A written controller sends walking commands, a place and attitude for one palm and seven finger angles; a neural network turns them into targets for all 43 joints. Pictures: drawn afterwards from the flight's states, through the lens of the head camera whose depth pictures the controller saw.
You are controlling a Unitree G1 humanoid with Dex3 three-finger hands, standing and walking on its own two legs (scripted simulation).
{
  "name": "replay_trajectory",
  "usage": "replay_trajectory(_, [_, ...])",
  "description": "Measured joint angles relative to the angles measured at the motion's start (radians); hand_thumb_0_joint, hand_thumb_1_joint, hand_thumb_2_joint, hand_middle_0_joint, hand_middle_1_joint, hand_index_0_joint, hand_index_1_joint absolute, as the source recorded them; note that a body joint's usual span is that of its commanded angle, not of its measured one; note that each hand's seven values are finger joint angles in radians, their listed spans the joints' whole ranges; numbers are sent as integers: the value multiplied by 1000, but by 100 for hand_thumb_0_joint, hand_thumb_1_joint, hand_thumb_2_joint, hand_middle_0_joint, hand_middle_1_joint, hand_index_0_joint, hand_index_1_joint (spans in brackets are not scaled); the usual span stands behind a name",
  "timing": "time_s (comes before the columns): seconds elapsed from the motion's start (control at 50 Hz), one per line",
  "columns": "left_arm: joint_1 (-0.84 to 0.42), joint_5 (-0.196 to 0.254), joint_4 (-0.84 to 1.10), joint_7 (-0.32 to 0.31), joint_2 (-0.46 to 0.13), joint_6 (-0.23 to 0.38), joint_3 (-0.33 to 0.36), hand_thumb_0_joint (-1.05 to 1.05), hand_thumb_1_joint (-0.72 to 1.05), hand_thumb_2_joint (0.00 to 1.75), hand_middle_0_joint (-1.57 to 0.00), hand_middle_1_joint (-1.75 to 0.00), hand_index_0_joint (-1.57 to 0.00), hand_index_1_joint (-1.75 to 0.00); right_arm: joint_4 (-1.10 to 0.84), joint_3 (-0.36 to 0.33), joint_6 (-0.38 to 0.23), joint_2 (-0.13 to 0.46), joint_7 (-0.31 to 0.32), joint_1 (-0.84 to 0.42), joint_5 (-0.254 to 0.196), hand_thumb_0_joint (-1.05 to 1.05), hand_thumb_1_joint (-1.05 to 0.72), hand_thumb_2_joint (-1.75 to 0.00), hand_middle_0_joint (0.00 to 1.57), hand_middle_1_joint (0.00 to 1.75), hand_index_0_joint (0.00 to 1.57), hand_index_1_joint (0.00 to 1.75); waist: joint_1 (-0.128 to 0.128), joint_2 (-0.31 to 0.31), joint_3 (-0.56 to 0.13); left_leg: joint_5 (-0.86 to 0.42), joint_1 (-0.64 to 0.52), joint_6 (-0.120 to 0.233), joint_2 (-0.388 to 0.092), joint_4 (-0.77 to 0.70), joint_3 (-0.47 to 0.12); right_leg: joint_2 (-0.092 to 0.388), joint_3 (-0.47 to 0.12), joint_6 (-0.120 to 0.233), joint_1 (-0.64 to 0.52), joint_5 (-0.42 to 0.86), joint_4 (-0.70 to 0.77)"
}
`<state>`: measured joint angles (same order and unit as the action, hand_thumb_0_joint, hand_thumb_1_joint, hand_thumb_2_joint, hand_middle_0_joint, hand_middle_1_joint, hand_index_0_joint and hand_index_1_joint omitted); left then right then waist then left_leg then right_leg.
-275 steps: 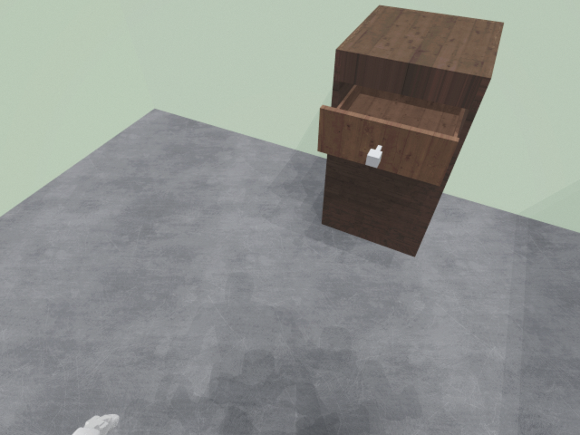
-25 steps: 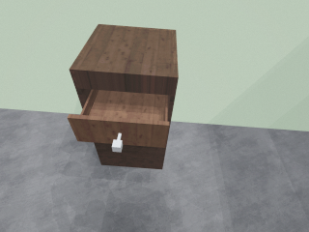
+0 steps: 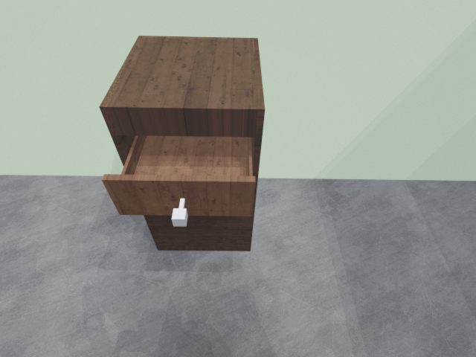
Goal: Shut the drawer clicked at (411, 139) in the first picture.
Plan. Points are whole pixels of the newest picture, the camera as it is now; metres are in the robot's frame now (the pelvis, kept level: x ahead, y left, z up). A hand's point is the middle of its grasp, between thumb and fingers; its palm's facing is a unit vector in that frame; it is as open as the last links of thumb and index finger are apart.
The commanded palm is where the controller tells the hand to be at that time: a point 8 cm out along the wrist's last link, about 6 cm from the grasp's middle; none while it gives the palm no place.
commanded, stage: come to a stop and stand still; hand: left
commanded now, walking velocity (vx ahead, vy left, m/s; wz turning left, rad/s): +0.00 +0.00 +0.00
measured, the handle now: (180, 211) +0.49 +0.18 -0.16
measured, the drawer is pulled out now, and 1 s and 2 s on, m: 0.17 0.17 0.17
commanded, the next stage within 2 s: look again from close up in 1.34 s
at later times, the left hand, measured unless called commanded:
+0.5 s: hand out of the picture -0.06 +0.11 -0.18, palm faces +0.07 -0.99 -0.15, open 7.4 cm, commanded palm none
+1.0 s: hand out of the picture -0.03 +0.10 -0.18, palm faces +0.07 -0.98 -0.18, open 7.4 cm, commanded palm none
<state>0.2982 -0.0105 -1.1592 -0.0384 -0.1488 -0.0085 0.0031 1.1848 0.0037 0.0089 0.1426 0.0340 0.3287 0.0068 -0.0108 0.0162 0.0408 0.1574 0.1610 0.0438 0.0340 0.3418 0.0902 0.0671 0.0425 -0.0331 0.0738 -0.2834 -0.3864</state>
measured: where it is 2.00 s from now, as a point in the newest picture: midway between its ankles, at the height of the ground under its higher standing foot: outside the picture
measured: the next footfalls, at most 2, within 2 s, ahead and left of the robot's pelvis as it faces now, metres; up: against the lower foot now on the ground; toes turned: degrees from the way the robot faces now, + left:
none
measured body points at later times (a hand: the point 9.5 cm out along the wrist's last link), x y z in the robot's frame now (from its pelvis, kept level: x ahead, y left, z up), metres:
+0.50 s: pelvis -0.01 -0.03 +0.00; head +0.00 -0.03 +0.45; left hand -0.06 +0.16 -0.16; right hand -0.02 -0.24 -0.17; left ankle +0.02 +0.09 -0.74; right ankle -0.05 -0.13 -0.74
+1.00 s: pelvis +0.01 -0.06 +0.00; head +0.01 -0.06 +0.45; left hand -0.03 +0.15 -0.16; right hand -0.01 -0.26 -0.17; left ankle +0.02 +0.09 -0.74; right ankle -0.05 -0.13 -0.74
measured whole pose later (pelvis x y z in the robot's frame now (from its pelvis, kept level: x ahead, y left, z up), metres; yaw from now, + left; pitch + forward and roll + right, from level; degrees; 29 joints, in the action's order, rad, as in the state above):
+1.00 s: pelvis +0.01 -0.06 +0.00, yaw +1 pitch -1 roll +1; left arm 0.33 -0.01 -1.15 -0.05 -0.10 0.02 0.00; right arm 1.17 0.00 0.00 0.12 0.04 0.30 0.01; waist 0.00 -0.01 0.03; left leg 0.19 0.19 -0.04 -0.05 0.40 0.04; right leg -0.02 0.09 0.05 0.07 -0.31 -0.40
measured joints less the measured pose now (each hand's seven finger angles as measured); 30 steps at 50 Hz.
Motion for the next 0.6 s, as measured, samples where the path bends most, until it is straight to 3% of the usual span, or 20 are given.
replay_trajectory(0.34, [67, -2, -21, -7, 61, 14, -12, 0, 91, 90, -20, -30, -19, -29, -21, -6, -7, -26, 5, -35, -2, 0, -91, -90, 20, 30, 20, 30, 15, -11, -18, -1, 24, -27, -31, 26, -20, -32, 18, 29, 14, 0, -13])
replay_trajectory(0.6, [59, -1, -7, -8, 59, 24, -10, 0, 91, 90, -20, -30, -19, -29, -26, -7, -9, -20, 6, -35, -2, 0, -91, -90, 20, 30, 20, 30, 14, -14, -18, 5, 35, -52, -56, 42, -36, -58, 30, 54, 16, -6, -16])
